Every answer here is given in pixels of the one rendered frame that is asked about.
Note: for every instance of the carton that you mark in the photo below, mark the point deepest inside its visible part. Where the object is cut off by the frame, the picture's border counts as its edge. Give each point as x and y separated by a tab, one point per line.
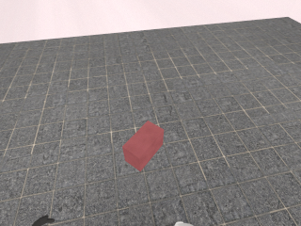
143	145

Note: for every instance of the left robot hand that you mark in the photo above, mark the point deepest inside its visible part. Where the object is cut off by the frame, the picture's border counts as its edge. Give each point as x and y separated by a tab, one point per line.
43	220

